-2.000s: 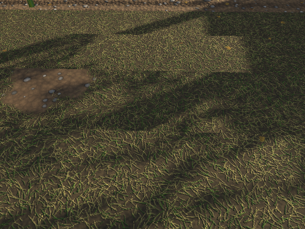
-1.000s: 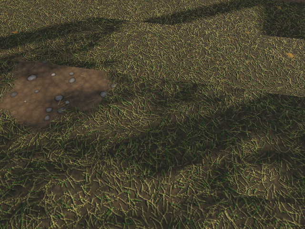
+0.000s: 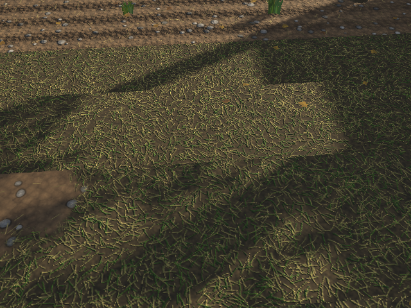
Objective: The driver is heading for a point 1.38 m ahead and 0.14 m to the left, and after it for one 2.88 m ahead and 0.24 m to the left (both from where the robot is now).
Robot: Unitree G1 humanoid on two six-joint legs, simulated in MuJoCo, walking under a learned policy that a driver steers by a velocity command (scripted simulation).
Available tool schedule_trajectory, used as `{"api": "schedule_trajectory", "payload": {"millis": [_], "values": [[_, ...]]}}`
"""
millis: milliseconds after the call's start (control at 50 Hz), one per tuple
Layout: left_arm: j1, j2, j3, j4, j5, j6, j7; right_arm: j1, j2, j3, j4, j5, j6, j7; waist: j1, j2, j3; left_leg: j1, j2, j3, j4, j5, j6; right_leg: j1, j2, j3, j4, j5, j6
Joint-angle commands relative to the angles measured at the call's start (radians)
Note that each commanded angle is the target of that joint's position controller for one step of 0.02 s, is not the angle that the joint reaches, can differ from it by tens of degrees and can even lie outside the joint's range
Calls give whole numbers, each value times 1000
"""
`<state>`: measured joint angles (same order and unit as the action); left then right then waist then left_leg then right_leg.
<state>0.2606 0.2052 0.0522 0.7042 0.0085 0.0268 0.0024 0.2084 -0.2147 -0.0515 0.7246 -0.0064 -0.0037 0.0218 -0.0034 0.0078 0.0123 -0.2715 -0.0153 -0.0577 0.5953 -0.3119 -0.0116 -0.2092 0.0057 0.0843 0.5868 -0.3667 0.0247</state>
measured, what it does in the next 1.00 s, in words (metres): walks ahead: right foot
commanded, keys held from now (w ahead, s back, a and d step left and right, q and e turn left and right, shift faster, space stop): no key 0.30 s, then w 0.70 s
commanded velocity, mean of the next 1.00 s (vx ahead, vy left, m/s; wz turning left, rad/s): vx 0.24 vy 0.00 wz -0.01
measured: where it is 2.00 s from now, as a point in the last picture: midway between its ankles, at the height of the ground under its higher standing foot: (187, 243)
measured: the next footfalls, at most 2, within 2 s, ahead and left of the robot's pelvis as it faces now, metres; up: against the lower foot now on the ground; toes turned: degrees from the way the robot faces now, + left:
right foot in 0.96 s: +0.39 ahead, -0.11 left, +0.00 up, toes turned +0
left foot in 1.62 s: +0.75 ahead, +0.22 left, -0.15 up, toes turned +2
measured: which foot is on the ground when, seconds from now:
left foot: down 0.00-0.98, up 1.00-1.00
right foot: down 0.00-0.52, up 0.54-0.94, down 0.96-1.00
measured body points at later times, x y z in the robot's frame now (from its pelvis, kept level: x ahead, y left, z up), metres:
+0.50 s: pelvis +0.04 +0.01 -0.01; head +0.03 +0.01 +0.44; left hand +0.10 +0.26 -0.13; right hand +0.15 -0.26 -0.12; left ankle +0.02 +0.11 -0.73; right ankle -0.03 -0.14 -0.73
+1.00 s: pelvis +0.25 -0.01 -0.01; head +0.29 -0.01 +0.43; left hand +0.49 +0.21 -0.08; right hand +0.19 -0.28 -0.15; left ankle +0.04 +0.11 -0.69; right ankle +0.36 -0.10 -0.73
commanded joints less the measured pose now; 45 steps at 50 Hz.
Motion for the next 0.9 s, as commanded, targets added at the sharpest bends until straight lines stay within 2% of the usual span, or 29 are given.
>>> {"api": "schedule_trajectory", "payload": {"millis": [20,120,300,320,360,380,420,440,460,480,500,520,540,560,580,600,620,640,660,680,740,780,820,860,880,900], "values": [[-3,106,27,-71,-2,-17,2,-19,-88,-26,-69,3,-12,-5,-1,-22,-15,49,38,-35,-66,219,21,-52,-36,44,-107,204,-29],[2,94,26,-68,-4,-18,-1,-17,-90,-29,-65,5,-9,-9,-2,-4,-24,60,42,-36,-59,244,13,-38,-30,39,-99,237,-33],[7,77,27,-53,-5,-21,-1,-7,-89,-31,-51,7,-4,-20,-2,-9,-24,68,45,-36,-58,254,5,-26,-23,29,-99,263,-35],[18,76,28,-47,-4,-19,1,3,-84,-31,-45,5,-2,-22,-1,-17,-39,71,32,-22,-52,186,5,-20,-17,25,-107,189,-39],[36,113,40,-48,-15,-15,6,9,-89,-34,-45,14,1,-28,7,-62,-13,12,-24,35,13,-80,15,-44,-19,55,-134,-97,-85],[59,131,44,-48,-22,-16,6,5,-88,-32,-51,21,-5,-28,19,-102,26,-58,-42,56,60,-182,21,-58,-56,125,-177,-262,-127],[105,174,49,-43,-31,-32,6,-29,-80,-26,-78,44,-37,-24,36,-197,119,-228,-36,81,193,-192,37,-48,-206,369,-299,-462,-234],[112,188,51,-39,-38,-42,9,-55,-84,-25,-90,53,-57,-21,42,-204,168,-278,-13,59,210,-187,56,-62,-254,449,-319,-433,-270],[106,190,51,-36,-37,-52,13,-53,-84,-25,-93,53,-76,-16,33,-211,181,-296,8,42,196,-198,73,-56,-270,458,-302,-339,-277],[88,180,49,-38,-37,-55,16,-14,-81,-25,-78,48,-90,-7,12,-212,160,-250,16,41,122,-196,90,-54,-259,415,-264,-251,-260],[49,167,45,-46,-40,-51,16,70,-82,-29,-46,45,-97,0,-29,-194,115,-90,11,48,11,-124,103,-111,-220,335,-217,-185,-220],[-4,143,40,-63,-38,-47,19,192,-107,-44,3,37,-103,5,-80,-132,69,119,19,-5,-60,-50,114,-232,-145,222,-108,-109,-160],[-58,79,22,-109,-37,-58,25,311,-219,-78,34,26,-111,10,-109,136,40,262,161,-328,-211,-159,192,-403,35,-6,259,-32,-58],[-66,103,28,-137,-44,-76,35,384,-274,-90,36,6,-117,26,-127,329,12,376,366,-753,-378,-138,330,-611,83,19,549,-199,-28],[-45,145,40,-126,-50,-92,33,318,-211,-66,21,7,-119,25,-83,198,67,376,392,-722,-361,-65,337,-710,34,81,645,-182,-50],[-29,142,40,-104,-47,-98,24,278,-174,-55,8,15,-115,19,-59,129,82,373,351,-574,-323,32,302,-729,-6,64,682,-96,-64],[-25,130,37,-91,-37,-101,18,244,-162,-49,5,17,-106,12,-42,62,63,362,313,-460,-312,110,269,-732,-43,35,656,-5,-70],[-31,129,39,-83,-25,-100,10,213,-141,-38,3,15,-97,8,-29,54,48,333,277,-362,-311,223,236,-694,-79,22,599,67,-69],[-23,121,39,-73,-21,-95,-2,211,-116,-27,12,12,-87,4,-24,84,33,291,236,-276,-328,287,211,-630,-95,-2,549,115,-60],[-31,102,33,-68,-21,-90,-11,226,-115,-24,24,10,-81,0,-28,98,29,271,216,-223,-343,351,206,-600,-89,-32,503,154,-47],[-141,63,9,-95,-17,-92,-18,269,-146,-24,64,16,-67,-23,-56,64,48,247,194,-129,-376,456,198,-561,-70,-76,276,273,-25],[-207,50,-2,-114,-17,-102,-24,275,-175,-26,87,18,-57,-41,-70,82,60,210,180,-81,-373,462,183,-490,-45,-95,111,369,-17],[-285,69,0,-143,-22,-113,-36,289,-193,-25,105,25,-55,-47,-86,91,73,157,190,-77,-399,409,185,-403,-16,-118,36,423,-16],[-310,87,5,-159,-30,-120,-47,293,-200,-25,126,31,-57,-47,-77,95,92,175,218,-84,-399,390,184,-375,-14,-102,-18,419,-39],[-297,93,9,-162,-31,-123,-50,293,-196,-26,135,23,-58,-43,-57,114,71,172,225,-72,-375,467,185,-314,-5,-102,21,406,-53],[-256,114,18,-155,-32,-123,-50,271,-202,-29,137,23,-59,-40,-24,117,51,201,227,-60,-330,566,177,-277,1,-98,19,353,-75]]}}
Keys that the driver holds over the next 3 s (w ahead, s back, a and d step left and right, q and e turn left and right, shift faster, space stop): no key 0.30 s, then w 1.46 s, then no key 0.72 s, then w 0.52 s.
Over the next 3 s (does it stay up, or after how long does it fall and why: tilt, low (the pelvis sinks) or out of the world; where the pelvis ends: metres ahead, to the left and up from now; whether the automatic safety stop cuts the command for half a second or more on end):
stays up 1.05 0.10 -0.13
